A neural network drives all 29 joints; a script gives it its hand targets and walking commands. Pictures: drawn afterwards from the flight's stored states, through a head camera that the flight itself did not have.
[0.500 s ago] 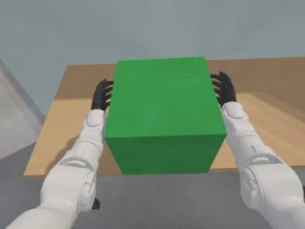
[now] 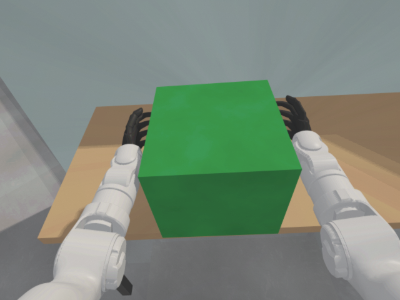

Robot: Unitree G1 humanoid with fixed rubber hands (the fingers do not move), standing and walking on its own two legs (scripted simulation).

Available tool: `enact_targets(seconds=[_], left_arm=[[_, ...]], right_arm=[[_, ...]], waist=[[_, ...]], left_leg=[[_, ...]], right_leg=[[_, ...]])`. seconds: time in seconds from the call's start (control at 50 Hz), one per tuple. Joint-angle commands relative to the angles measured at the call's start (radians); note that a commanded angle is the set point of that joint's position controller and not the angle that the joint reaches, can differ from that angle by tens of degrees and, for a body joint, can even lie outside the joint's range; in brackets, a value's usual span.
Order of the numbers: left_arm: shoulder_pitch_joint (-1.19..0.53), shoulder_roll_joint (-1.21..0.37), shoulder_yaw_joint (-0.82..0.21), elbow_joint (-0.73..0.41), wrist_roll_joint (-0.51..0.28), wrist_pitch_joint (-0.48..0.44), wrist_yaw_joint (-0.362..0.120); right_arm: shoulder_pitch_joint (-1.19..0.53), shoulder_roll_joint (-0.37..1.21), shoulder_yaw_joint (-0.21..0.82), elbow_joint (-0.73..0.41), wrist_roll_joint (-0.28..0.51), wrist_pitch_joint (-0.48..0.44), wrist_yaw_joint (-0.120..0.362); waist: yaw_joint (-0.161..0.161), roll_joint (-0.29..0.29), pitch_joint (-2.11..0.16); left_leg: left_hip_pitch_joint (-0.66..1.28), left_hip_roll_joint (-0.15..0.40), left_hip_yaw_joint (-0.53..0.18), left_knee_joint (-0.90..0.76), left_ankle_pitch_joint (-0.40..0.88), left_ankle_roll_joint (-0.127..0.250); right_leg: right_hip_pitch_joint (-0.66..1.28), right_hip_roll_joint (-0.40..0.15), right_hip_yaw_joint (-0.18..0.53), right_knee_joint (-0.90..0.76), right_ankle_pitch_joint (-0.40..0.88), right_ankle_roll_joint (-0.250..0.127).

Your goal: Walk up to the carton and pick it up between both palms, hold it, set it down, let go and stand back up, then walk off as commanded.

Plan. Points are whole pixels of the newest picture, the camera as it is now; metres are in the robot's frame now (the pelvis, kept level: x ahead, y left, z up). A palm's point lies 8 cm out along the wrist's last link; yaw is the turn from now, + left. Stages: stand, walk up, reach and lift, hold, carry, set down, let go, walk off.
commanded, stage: reach and lift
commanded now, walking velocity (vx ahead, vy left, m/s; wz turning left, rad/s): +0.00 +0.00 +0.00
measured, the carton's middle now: (215, 158) +0.41 -0.01 +0.06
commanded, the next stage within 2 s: hold in 1.92 s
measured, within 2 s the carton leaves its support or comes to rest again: neither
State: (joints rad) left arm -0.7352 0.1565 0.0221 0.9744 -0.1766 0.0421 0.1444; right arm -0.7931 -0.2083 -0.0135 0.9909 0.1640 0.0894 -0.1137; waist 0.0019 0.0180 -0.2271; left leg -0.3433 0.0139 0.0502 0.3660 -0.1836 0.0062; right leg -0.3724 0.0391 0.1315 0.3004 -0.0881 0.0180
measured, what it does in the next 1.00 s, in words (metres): stands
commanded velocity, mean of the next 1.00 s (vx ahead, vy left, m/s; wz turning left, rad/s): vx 0.00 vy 0.00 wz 0.00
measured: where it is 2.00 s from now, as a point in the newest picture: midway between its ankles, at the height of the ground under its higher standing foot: outside the picture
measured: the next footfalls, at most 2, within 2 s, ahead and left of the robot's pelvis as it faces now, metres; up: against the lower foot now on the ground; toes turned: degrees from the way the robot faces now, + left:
none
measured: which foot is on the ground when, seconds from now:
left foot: down 0.00-1.00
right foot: down 0.00-1.00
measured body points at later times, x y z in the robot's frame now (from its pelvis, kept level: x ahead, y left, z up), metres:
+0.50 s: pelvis +0.00 +0.00 +0.00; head -0.04 -0.01 +0.45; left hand +0.40 +0.17 +0.15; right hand +0.42 -0.18 +0.17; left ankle -0.01 +0.11 -0.75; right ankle +0.03 -0.13 -0.75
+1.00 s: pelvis -0.01 +0.00 +0.00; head -0.06 -0.01 +0.45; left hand +0.39 +0.17 +0.19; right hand +0.42 -0.18 +0.21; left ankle -0.01 +0.11 -0.75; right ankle +0.03 -0.13 -0.75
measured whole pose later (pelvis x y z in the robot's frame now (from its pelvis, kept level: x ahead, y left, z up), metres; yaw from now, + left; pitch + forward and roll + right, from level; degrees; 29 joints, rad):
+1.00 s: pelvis -0.01 +0.00 +0.00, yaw +0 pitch +5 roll +0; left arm -0.72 0.12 0.19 0.56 -0.03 0.53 0.14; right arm -0.91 -0.26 0.02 0.88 0.26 0.39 -0.11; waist 0.00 0.02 -0.24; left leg -0.27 0.01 0.05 0.36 -0.18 0.01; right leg -0.30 0.04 0.13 0.30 -0.09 0.02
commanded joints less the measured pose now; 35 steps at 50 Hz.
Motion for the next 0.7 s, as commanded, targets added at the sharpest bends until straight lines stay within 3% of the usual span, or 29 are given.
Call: enact_targets(seconds=[0.0,0.04,0.1,0.16,0.24,0.26,0.3,0.34,0.38,0.4,0.44,0.46,0.48,0.5,0.54,0.58,0.62,0.64,0.66,0.68], left_arm=[[-0.683,-0.767,-0.193,-0.413,0.090,0.018,-0.157],[-0.675,-0.776,-0.190,-0.431,0.095,0.043,-0.152],[-0.673,-0.769,-0.174,-0.460,0.114,0.083,-0.149],[-0.673,-0.761,-0.161,-0.496,0.110,0.112,-0.151],[-0.650,-0.757,-0.153,-0.509,0.124,0.162,-0.145],[-0.632,-0.748,-0.141,-0.496,0.135,0.177,-0.150],[-0.635,-0.739,-0.114,-0.492,0.152,0.205,-0.158],[-0.634,-0.741,-0.110,-0.517,0.155,0.231,-0.157],[-0.671,-0.764,-0.149,-0.605,0.130,0.238,-0.150],[-0.658,-0.760,-0.151,-0.594,0.129,0.253,-0.149],[-0.648,-0.756,-0.140,-0.598,0.142,0.277,-0.149],[-0.647,-0.747,-0.130,-0.593,0.142,0.288,-0.152],[-0.629,-0.741,-0.118,-0.588,0.151,0.301,-0.154],[-0.653,-0.748,-0.143,-0.631,0.139,0.309,-0.155],[-0.660,-0.745,-0.133,-0.617,0.141,0.329,-0.154],[-0.659,-0.742,-0.134,-0.661,0.143,0.348,-0.153],[-0.639,-0.719,-0.095,-0.593,0.164,0.372,-0.167],[-0.648,-0.730,-0.109,-0.641,0.148,0.379,-0.165],[-0.670,-0.739,-0.119,-0.677,0.143,0.384,-0.163],[-0.658,-0.729,-0.125,-0.679,0.142,0.389,-0.163]], right_arm=[[-0.644,0.722,0.256,-0.370,0.106,-0.018,0.201],[-0.687,0.733,0.280,-0.427,0.127,-0.011,0.204],[-0.672,0.711,0.268,-0.383,0.126,0.011,0.198],[-0.731,0.734,0.294,-0.506,0.157,0.022,0.188],[-0.711,0.720,0.279,-0.486,0.168,0.053,0.181],[-0.714,0.721,0.288,-0.505,0.176,0.061,0.179],[-0.703,0.706,0.265,-0.443,0.167,0.081,0.176],[-0.732,0.705,0.267,-0.482,0.182,0.090,0.179],[-0.739,0.719,0.272,-0.521,0.192,0.094,0.181],[-0.757,0.704,0.264,-0.539,0.200,0.099,0.180],[-0.770,0.683,0.267,-0.529,0.210,0.116,0.178],[-0.750,0.688,0.261,-0.516,0.208,0.129,0.179],[-0.738,0.673,0.249,-0.489,0.198,0.141,0.177],[-0.756,0.676,0.252,-0.523,0.210,0.138,0.180],[-0.788,0.673,0.247,-0.526,0.212,0.153,0.180],[-0.767,0.677,0.256,-0.499,0.222,0.170,0.185],[-0.780,0.663,0.239,-0.493,0.209,0.186,0.179],[-0.782,0.664,0.245,-0.507,0.222,0.189,0.183],[-0.811,0.685,0.263,-0.545,0.238,0.188,0.184],[-0.776,0.674,0.253,-0.516,0.232,0.199,0.179]], waist=[[0.008,0.016,-0.367],[0.039,0.011,-0.405],[0.024,0.020,-0.370],[0.052,-0.007,-0.430],[0.046,0.000,-0.404],[0.060,-0.013,-0.382],[0.047,-0.023,-0.341],[0.058,-0.029,-0.347],[0.047,0.002,-0.416],[0.046,-0.004,-0.417],[0.049,0.010,-0.384],[0.045,-0.021,-0.387],[0.037,-0.017,-0.356],[0.036,-0.002,-0.387],[0.033,-0.025,-0.368],[0.041,-0.002,-0.380],[0.046,-0.028,-0.324],[0.034,-0.023,-0.351],[0.052,-0.031,-0.389],[0.034,-0.016,-0.368]], left_leg=[[0.266,-0.051,-0.072,-0.028,0.269,-0.078],[0.263,-0.048,-0.072,-0.031,0.292,-0.068],[0.268,-0.055,-0.075,-0.026,0.310,-0.074],[0.257,-0.063,-0.063,-0.019,0.313,-0.062],[0.267,-0.061,-0.071,-0.023,0.305,-0.062],[0.250,-0.063,-0.072,-0.020,0.290,-0.056],[0.250,-0.062,-0.074,-0.033,0.259,-0.052],[0.247,-0.062,-0.075,-0.037,0.236,-0.048],[0.282,-0.056,-0.079,-0.022,0.286,-0.059],[0.282,-0.055,-0.084,-0.020,0.294,-0.059],[0.275,-0.058,-0.081,-0.020,0.281,-0.057],[0.272,-0.055,-0.083,-0.025,0.260,-0.051],[0.269,-0.055,-0.076,-0.031,0.246,-0.049],[0.268,-0.057,-0.080,-0.026,0.249,-0.054],[0.254,-0.055,-0.080,-0.035,0.221,-0.046],[0.264,-0.056,-0.078,-0.027,0.233,-0.049],[0.247,-0.053,-0.079,-0.041,0.189,-0.037],[0.262,-0.052,-0.077,-0.037,0.208,-0.042],[0.267,-0.056,-0.073,-0.031,0.236,-0.035],[0.273,-0.055,-0.078,-0.032,0.240,-0.042]], right_leg=[[0.361,0.032,-0.116,-0.037,0.140,-0.040],[0.375,0.034,-0.115,-0.029,0.157,-0.040],[0.379,0.034,-0.115,-0.037,0.173,-0.038],[0.416,0.035,-0.108,-0.029,0.193,-0.027],[0.394,0.037,-0.108,-0.031,0.188,-0.027],[0.411,0.036,-0.105,-0.031,0.178,-0.028],[0.405,0.031,-0.111,-0.042,0.159,-0.023],[0.409,0.032,-0.110,-0.043,0.130,-0.022],[0.405,0.037,-0.116,-0.029,0.173,-0.030],[0.400,0.040,-0.117,-0.031,0.176,-0.031],[0.397,0.034,-0.115,-0.035,0.164,-0.025],[0.405,0.037,-0.116,-0.038,0.152,-0.026],[0.404,0.032,-0.117,-0.043,0.146,-0.024],[0.402,0.032,-0.116,-0.035,0.151,-0.025],[0.393,0.033,-0.114,-0.039,0.124,-0.024],[0.414,0.030,-0.113,-0.034,0.138,-0.024],[0.400,0.031,-0.112,-0.043,0.103,-0.024],[0.404,0.037,-0.115,-0.039,0.119,-0.025],[0.420,0.035,-0.113,-0.029,0.145,-0.019],[0.414,0.035,-0.114,-0.030,0.156,-0.020]])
